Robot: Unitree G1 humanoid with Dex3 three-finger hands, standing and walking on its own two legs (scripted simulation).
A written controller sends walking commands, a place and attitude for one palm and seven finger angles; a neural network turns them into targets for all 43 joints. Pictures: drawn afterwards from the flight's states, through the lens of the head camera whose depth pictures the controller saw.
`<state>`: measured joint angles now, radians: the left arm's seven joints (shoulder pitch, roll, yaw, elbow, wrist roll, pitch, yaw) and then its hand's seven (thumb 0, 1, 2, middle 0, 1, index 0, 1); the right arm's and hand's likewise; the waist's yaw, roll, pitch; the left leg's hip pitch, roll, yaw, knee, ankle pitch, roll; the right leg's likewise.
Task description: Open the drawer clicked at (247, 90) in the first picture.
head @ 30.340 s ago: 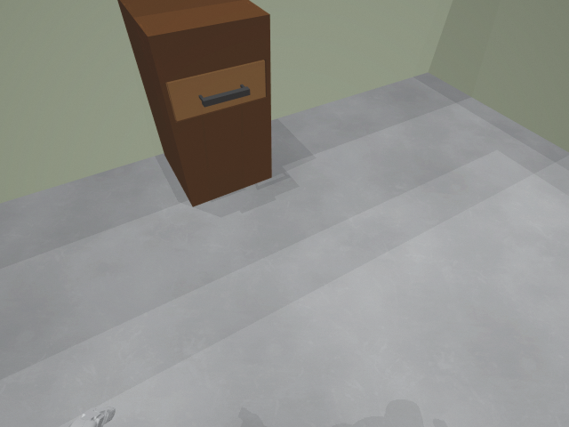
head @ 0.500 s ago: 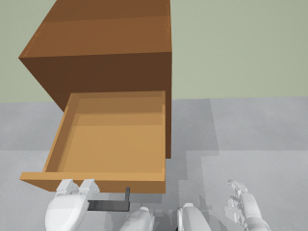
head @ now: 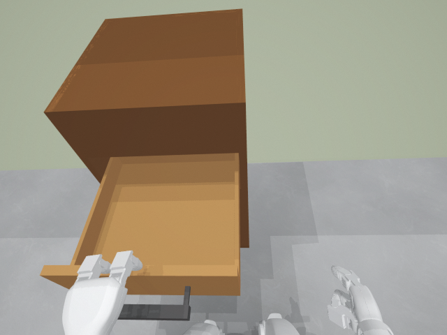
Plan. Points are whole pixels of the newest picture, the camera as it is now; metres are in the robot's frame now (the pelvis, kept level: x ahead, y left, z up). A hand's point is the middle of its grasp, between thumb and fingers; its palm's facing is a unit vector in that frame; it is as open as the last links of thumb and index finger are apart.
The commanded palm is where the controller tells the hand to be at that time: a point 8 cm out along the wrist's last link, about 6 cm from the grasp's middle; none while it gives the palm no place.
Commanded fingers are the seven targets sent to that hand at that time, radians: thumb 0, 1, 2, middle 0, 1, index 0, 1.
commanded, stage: lift the hand off the handle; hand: left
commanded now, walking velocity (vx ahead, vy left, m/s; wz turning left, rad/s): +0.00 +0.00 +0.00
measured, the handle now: (145, 301) +0.21 +0.20 -0.13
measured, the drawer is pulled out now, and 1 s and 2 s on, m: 0.30 0.30 0.30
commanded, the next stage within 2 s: draw the hand back to the body in 0.76 s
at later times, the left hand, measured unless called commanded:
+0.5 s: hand (105, 298) +0.18 +0.21 +0.01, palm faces -0.01 -0.13 -0.99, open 13.8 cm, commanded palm +0.15 +0.21 +0.06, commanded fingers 0.00 -0.50 0.30 -0.30 -1.20 -0.30 -1.20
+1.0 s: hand (94, 289) +0.19 +0.22 +0.04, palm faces +0.02 -0.13 -0.99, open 13.8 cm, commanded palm +0.16 +0.23 +0.10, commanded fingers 0.00 -0.50 0.30 -0.30 -1.20 -0.30 -1.20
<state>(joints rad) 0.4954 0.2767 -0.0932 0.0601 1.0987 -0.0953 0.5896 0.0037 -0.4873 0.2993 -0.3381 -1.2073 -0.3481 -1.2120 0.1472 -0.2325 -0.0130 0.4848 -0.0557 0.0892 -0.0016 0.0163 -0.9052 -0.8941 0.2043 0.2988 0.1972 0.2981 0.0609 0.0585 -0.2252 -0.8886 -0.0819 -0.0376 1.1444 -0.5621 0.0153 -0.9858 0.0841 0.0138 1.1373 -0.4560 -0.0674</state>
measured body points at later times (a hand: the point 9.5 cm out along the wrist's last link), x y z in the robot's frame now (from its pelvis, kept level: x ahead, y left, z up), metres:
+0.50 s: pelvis +0.01 +0.01 +0.02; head +0.05 -0.03 +0.47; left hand +0.17 +0.22 +0.07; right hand +0.22 -0.21 -0.07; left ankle +0.00 +0.12 -0.65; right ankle +0.05 -0.08 -0.65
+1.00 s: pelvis +0.02 +0.02 +0.03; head +0.05 -0.02 +0.48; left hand +0.18 +0.23 +0.10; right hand +0.23 -0.20 -0.05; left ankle +0.00 +0.12 -0.65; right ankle +0.05 -0.08 -0.65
